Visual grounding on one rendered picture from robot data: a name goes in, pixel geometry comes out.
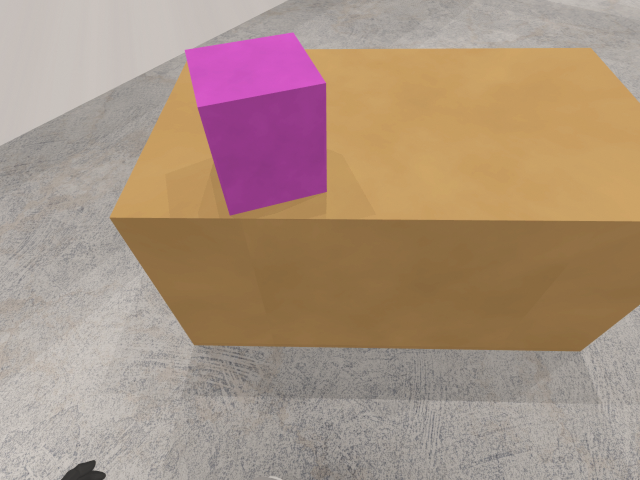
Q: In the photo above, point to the pedestal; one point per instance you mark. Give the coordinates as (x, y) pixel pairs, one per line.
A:
(477, 199)

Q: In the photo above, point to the carton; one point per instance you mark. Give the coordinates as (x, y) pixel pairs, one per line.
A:
(262, 103)

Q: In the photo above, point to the left robot hand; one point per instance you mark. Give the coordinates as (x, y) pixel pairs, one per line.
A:
(83, 471)

